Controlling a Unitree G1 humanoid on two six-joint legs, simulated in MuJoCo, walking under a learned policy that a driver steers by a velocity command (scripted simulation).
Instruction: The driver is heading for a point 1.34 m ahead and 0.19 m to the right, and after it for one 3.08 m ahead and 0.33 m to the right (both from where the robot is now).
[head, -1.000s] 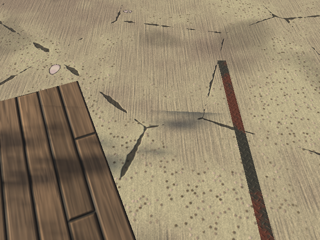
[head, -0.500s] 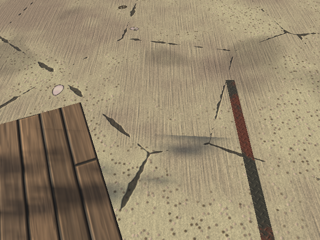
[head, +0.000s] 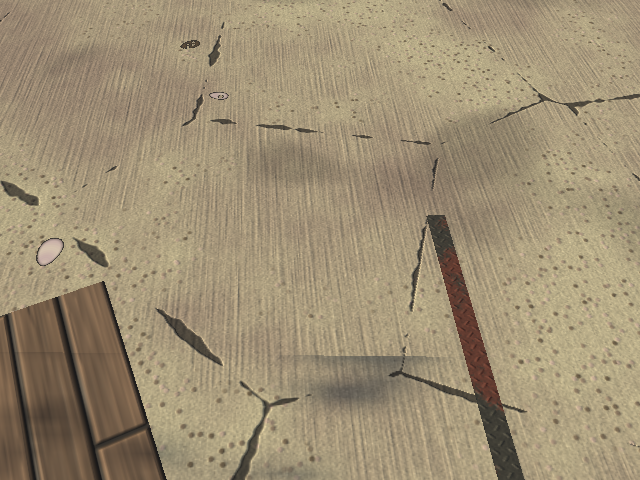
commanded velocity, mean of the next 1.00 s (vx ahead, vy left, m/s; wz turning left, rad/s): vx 0.50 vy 0.00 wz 0.00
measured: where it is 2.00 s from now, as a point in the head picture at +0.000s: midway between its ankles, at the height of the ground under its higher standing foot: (351, 266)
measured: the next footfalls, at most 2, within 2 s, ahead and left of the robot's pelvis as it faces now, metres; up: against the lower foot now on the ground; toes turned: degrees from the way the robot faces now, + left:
right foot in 0.30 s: +0.34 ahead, -0.17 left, +0.00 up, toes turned -2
left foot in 0.86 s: +0.65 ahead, +0.07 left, +0.00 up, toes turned +3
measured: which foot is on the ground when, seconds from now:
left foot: down 0.00-0.32, up 0.34-0.84, down 0.86-1.00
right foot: up 0.00-0.28, down 0.30-0.88, up 0.90-1.00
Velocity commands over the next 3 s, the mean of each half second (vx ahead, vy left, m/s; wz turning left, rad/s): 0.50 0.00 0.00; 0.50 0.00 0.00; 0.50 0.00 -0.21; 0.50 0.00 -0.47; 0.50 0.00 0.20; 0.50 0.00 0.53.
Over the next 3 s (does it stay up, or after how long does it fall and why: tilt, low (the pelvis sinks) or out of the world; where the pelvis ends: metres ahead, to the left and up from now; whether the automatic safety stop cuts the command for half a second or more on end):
stays up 1.60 -0.18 -0.02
